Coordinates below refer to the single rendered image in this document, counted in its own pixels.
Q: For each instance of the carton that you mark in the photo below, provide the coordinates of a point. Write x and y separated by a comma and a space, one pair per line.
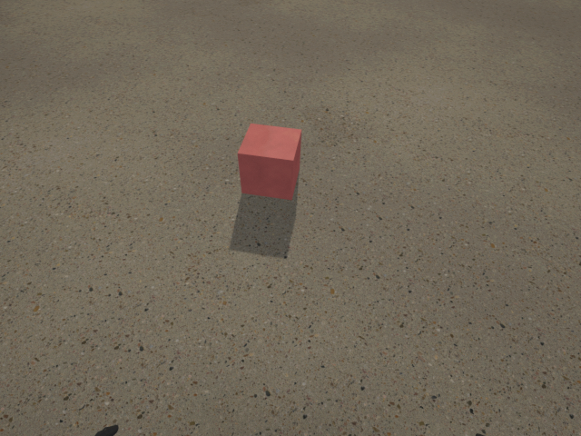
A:
269, 161

